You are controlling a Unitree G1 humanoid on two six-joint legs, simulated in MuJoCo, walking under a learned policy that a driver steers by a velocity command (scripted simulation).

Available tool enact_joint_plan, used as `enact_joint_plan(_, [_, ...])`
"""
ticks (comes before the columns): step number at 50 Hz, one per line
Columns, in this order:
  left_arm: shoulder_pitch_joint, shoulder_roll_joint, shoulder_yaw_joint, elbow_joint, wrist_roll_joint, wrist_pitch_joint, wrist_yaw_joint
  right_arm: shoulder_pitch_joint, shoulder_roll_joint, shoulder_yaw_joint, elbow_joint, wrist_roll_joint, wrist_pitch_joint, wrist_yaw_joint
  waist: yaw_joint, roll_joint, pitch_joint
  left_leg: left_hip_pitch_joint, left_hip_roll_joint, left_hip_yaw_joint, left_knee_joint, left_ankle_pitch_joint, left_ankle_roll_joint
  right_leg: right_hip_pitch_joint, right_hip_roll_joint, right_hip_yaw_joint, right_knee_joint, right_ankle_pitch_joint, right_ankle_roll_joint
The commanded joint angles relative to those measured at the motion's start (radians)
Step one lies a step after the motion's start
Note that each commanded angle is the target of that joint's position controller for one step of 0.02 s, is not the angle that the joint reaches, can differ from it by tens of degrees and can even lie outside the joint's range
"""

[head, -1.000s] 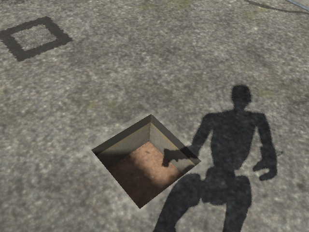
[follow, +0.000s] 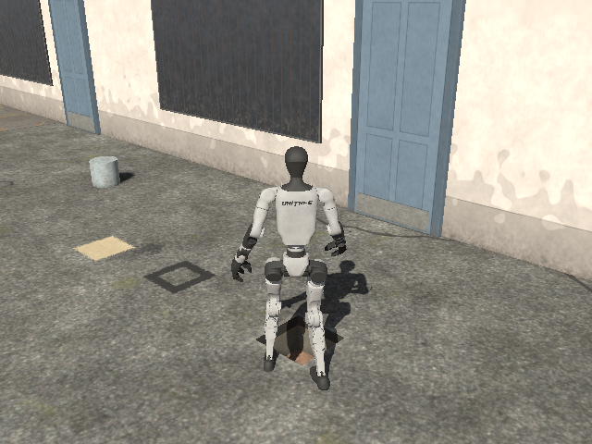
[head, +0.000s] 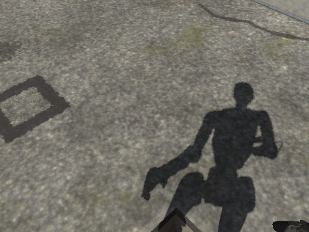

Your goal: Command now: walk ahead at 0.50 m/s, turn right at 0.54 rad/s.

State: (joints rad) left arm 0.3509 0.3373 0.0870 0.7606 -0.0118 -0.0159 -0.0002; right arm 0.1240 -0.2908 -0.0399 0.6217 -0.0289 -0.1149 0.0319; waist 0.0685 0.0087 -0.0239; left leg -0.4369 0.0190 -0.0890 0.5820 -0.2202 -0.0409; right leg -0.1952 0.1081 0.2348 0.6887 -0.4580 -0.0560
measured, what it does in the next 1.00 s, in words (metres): walks ahead: right foot, then left foot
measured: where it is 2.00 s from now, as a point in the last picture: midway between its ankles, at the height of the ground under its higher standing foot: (181, 123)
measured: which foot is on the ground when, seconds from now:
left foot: down 0.00-0.52, up 0.54-0.92, down 0.94-1.00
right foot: up 0.00-0.44, down 0.46-0.92, up 0.94-1.00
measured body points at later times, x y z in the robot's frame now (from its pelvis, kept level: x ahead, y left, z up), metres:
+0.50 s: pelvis +0.23 -0.09 -0.02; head +0.25 -0.11 +0.43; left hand +0.48 +0.09 -0.11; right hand +0.13 -0.36 -0.16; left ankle +0.07 +0.16 -0.72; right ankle +0.27 -0.30 -0.72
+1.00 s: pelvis +0.55 -0.09 -0.05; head +0.57 -0.08 +0.40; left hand +0.67 +0.15 -0.18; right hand +0.65 -0.37 -0.15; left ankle +0.68 -0.03 -0.72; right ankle +0.34 -0.30 -0.59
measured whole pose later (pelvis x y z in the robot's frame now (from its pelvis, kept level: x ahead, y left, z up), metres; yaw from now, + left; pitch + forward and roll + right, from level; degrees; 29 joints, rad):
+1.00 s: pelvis +0.55 -0.09 -0.05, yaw +1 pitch -1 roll -1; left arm 0.21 0.20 0.09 0.85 -0.03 -0.12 0.00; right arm 0.28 -0.25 -0.09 0.71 -0.02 -0.01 0.02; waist -0.05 -0.01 0.05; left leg -0.63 -0.08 0.01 0.92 -0.32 0.10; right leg -0.20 -0.10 0.10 1.42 -0.47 0.01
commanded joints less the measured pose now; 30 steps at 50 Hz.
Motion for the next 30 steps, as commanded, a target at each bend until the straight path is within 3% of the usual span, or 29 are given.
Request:
enact_joint_plan(1, [0.092, 0.02, -0.02, -0.092, -0.02, -0.034, -0.013, 0.328, -0.195, -0.077, 0.011, 0.023, 0.021, -0.004, -0.12, 0.335, -0.238, 0.723, 0.388, -0.5, -0.13, 0.302, 0.334, -0.61, 0.007, -0.024, 0.627, -0.227, -0.002])
enact_joint_plan(2, [0.01, 0.061, -0.001, -0.124, -0.033, -0.023, -0.003, 0.325, -0.216, -0.091, 0.035, 0.044, 0.014, 0.007, -0.119, 0.253, -0.118, 0.602, 0.381, -0.588, -0.231, 0.0, 0.328, -0.701, -0.056, -0.059, 0.734, -0.099, -0.003])
enact_joint_plan(3, [-0.078, 0.087, 0.005, -0.146, -0.029, -0.009, 0.007, 0.281, -0.178, -0.084, 0.036, 0.03, 0.013, 0.015, -0.128, 0.127, -0.038, 0.46, 0.364, -0.523, -0.266, -0.072, 0.322, -0.684, -0.085, -0.069, 0.752, -0.02, -0.014])
enact_joint_plan(4, [-0.102, 0.108, 0.016, -0.152, -0.019, 0.014, 0.013, 0.189, -0.145, -0.069, 0.025, 0.028, 0.01, 0.024, -0.088, 0.048, 0.04, 0.299, 0.346, -0.427, -0.268, -0.025, 0.308, -0.634, -0.119, -0.053, 0.713, 0.024, -0.011])
enact_joint_plan(5, [-0.055, 0.126, 0.023, -0.131, -0.01, 0.029, 0.012, 0.115, -0.093, -0.048, 0.008, 0.028, 0.014, 0.011, -0.055, 0.038, 0.06, 0.202, 0.326, -0.335, -0.283, 0.052, 0.298, -0.557, -0.165, -0.018, 0.65, 0.064, 0.015])
enact_joint_plan(6, [-0.042, 0.1, 0.022, -0.138, -0.011, 0.04, 0.009, 0.08, -0.085, -0.045, 0.015, 0.032, 0.017, 0.001, -0.032, 0.071, 0.076, 0.16, 0.307, -0.273, -0.309, 0.067, 0.273, -0.527, -0.19, -0.025, 0.595, 0.079, 0.032])
enact_joint_plan(7, [-0.051, 0.065, 0.013, -0.151, 0.0, 0.049, 0.008, 0.087, -0.097, -0.051, 0.034, 0.031, 0.019, -0.01, -0.04, 0.093, 0.073, 0.155, 0.285, -0.196, -0.324, 0.13, 0.262, -0.513, -0.196, -0.063, 0.562, 0.12, 0.053])
enact_joint_plan(8, [-0.031, 0.054, 0.012, -0.138, 0.017, 0.048, 0.009, 0.122, -0.124, -0.063, 0.059, 0.025, 0.011, -0.024, -0.057, 0.087, 0.034, 0.191, 0.322, -0.185, -0.303, 0.236, 0.28, -0.515, -0.202, -0.054, 0.631, 0.195, 0.054])
enact_joint_plan(10, [-0.037, 0.052, 0.013, -0.152, 0.012, 0.041, 0.002, 0.16, -0.141, -0.07, 0.089, 0.021, 0.005, -0.038, -0.065, 0.039, 0.008, 0.239, 0.327, -0.106, -0.271, 0.32, 0.262, -0.565, -0.197, -0.048, 0.613, 0.247, 0.048])
enact_joint_plan(11, [-0.054, 0.047, 0.012, -0.16, 0.012, 0.037, -0.003, 0.176, -0.145, -0.071, 0.101, 0.021, 0.005, -0.044, -0.076, 0.046, 0.003, 0.271, 0.326, -0.065, -0.263, 0.335, 0.253, -0.594, -0.196, -0.061, 0.607, 0.274, 0.047])
enact_joint_plan(12, [-0.104, 0.073, 0.026, -0.17, -0.006, 0.028, -0.01, 0.19, -0.13, -0.071, 0.115, 0.028, 0.003, -0.063, -0.089, 0.08, 0.022, 0.328, 0.328, -0.039, -0.243, 0.277, 0.199, -0.649, -0.215, 0.026, 0.562, 0.331, 0.046])
enact_joint_plan(13, [-0.124, 0.069, 0.032, -0.168, -0.017, 0.03, -0.015, 0.214, -0.122, -0.072, 0.133, 0.037, 0.008, -0.075, -0.1, 0.097, 0.029, 0.383, 0.338, -0.012, -0.245, 0.271, 0.185, -0.689, -0.208, 0.044, 0.557, 0.365, 0.047])
enact_joint_plan(14, [-0.136, 0.056, 0.031, -0.167, -0.015, 0.031, -0.017, 0.245, -0.122, -0.073, 0.151, 0.039, 0.01, -0.08, -0.11, 0.115, 0.044, 0.413, 0.342, -0.004, -0.24, 0.271, 0.178, -0.723, -0.205, 0.053, 0.542, 0.375, 0.049])
enact_joint_plan(15, [-0.148, 0.051, 0.032, -0.165, -0.012, 0.031, -0.016, 0.272, -0.119, -0.074, 0.167, 0.046, 0.009, -0.084, -0.118, 0.133, 0.071, 0.451, 0.36, -0.008, -0.247, 0.278, 0.183, -0.774, -0.201, 0.058, 0.56, 0.336, 0.052])
enact_joint_plan(16, [-0.148, 0.016, 0.009, -0.165, 0.003, 0.029, -0.008, 0.258, -0.126, -0.075, 0.171, 0.047, 0.012, -0.068, -0.113, 0.087, 0.079, 0.402, 0.317, 0.044, -0.266, 0.321, 0.214, -0.731, -0.198, -0.066, 0.497, 0.333, 0.057])
enact_joint_plan(17, [-0.183, 0.0, -0.001, -0.172, 0.009, 0.024, -0.011, 0.252, -0.138, -0.077, 0.175, 0.045, 0.016, -0.061, -0.113, 0.086, 0.102, 0.343, 0.306, 0.076, -0.273, 0.328, 0.212, -0.66, -0.215, -0.115, 0.431, 0.364, 0.057])
enact_joint_plan(18, [-0.243, -0.014, -0.01, -0.182, 0.006, 0.012, -0.016, 0.255, -0.143, -0.076, 0.181, 0.047, 0.014, -0.051, -0.115, 0.083, 0.106, 0.319, 0.307, 0.087, -0.293, 0.311, 0.203, -0.624, -0.228, -0.155, 0.426, 0.371, 0.044])
enact_joint_plan(19, [-0.281, 0.0, -0.011, -0.194, 0.004, 0.009, -0.021, 0.235, -0.141, -0.071, 0.177, 0.066, 0.012, -0.047, -0.117, 0.086, 0.138, 0.317, 0.292, 0.098, -0.313, 0.236, 0.185, -0.6, -0.245, -0.177, 0.309, 0.376, 0.031])
enact_joint_plan(21, [-0.25, 0.002, -0.01, -0.173, 0.002, -0.001, -0.031, 0.206, -0.167, -0.077, 0.174, 0.081, 0.013, -0.038, -0.082, 0.127, 0.112, 0.27, 0.26, 0.146, -0.279, 0.284, 0.16, -0.375, -0.219, -0.239, 0.181, 0.358, 0.018])
enact_joint_plan(22, [-0.353, -0.009, -0.018, -0.214, -0.019, -0.016, -0.034, 0.302, -0.138, -0.074, 0.219, 0.115, 0.026, -0.05, -0.137, 0.151, 0.163, 0.438, 0.265, 0.116, -0.253, 0.169, 0.123, -0.5, -0.254, -0.131, -0.048, 0.401, 0.013])
enact_joint_plan(23, [-0.365, -0.006, -0.021, -0.211, -0.02, -0.028, -0.042, 0.316, -0.151, -0.078, 0.235, 0.111, 0.048, -0.056, -0.141, 0.155, 0.167, 0.495, 0.273, 0.116, -0.188, 0.209, 0.116, -0.461, -0.229, -0.153, -0.177, 0.408, 0.008])
enact_joint_plan(24, [-0.314, 0.001, -0.017, -0.188, -0.015, -0.042, -0.048, 0.323, -0.165, -0.083, 0.235, 0.103, 0.063, -0.057, -0.124, 0.16, 0.123, 0.502, 0.283, 0.098, -0.091, 0.313, 0.119, -0.345, -0.206, -0.169, -0.239, 0.44, -0.003])
enact_joint_plan(25, [-0.218, 0.083, 0.015, -0.151, 0.019, -0.066, -0.051, 0.428, -0.081, -0.062, 0.238, 0.096, 0.07, -0.044, -0.111, 0.05, -0.019, 0.39, 0.207, 0.151, 0.119, 0.448, 0.094, -0.025, -0.146, -0.251, -0.236, 0.409, -0.031])
enact_joint_plan(26, [-0.014, 0.121, 0.044, -0.063, 0.024, -0.077, -0.059, 0.444, -0.023, -0.038, 0.226, 0.069, 0.065, -0.031, -0.028, -0.067, -0.208, -0.014, 0.161, 0.188, 0.419, 0.34, 0.016, 0.474, -0.236, -0.084, -0.149, 0.347, -0.094])
enact_joint_plan(27, [0.222, 0.152, 0.074, 0.051, 0.003, -0.062, -0.041, 0.285, -0.02, -0.036, 0.162, 0.049, 0.041, -0.027, 0.095, -0.26, -0.302, -0.263, 0.093, 0.14, 0.679, -0.211, 0.006, 0.646, -0.368, 0.145, -0.218, 0.178, -0.128])
enact_joint_plan(28, [0.301, 0.157, 0.069, 0.072, 0.023, -0.051, -0.027, 0.105, -0.076, -0.059, 0.1, 0.085, 0.022, -0.025, 0.172, -0.218, -0.291, -0.351, 0.082, 0.027, 0.705, -0.371, 0.072, 0.617, -0.422, 0.22, -0.306, 0.032, -0.103])
enact_joint_plan(29, [0.253, 0.141, 0.06, 0.068, 0.029, -0.049, -0.018, 0.028, -0.066, -0.063, 0.07, 0.114, 0.018, -0.026, 0.172, -0.192, -0.188, -0.422, 0.077, -0.005, 0.701, -0.339, 0.099, 0.533, -0.443, 0.21, -0.322, 0.021, -0.101])
enact_joint_plan(30, [0.208, 0.108, 0.049, 0.072, 0.02, -0.055, -0.004, -0.01, -0.069, -0.07, 0.067, 0.108, 0.019, -0.027, 0.144, -0.175, -0.109, -0.454, 0.095, 0.016, 0.652, -0.316, 0.121, 0.465, -0.439, 0.16, -0.33, 0.03, -0.095])
Next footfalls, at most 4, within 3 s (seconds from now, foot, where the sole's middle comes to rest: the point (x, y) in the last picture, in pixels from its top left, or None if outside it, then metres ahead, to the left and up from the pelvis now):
0.46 right None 0.31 -0.31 -0.76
0.94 left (180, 185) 0.72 -0.03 -0.76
1.48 right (208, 133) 1.03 -0.18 -0.76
1.96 left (151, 105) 1.22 0.14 -0.76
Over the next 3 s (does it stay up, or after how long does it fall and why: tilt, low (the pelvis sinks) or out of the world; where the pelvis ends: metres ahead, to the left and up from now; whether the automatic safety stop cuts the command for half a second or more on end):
stays up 1.19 0.00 0.02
